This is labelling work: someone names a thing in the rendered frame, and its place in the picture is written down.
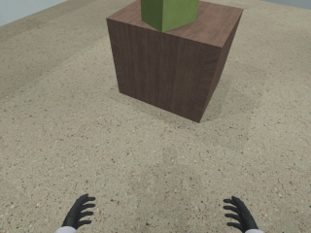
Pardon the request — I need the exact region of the pedestal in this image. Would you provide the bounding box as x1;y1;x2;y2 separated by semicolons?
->
106;0;244;123

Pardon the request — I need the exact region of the robot right hand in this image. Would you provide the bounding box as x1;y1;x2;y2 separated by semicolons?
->
223;195;259;233

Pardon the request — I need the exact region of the carton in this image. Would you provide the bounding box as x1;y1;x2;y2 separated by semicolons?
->
140;0;199;33

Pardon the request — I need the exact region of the robot left hand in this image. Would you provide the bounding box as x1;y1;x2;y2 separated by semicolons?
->
61;194;96;230

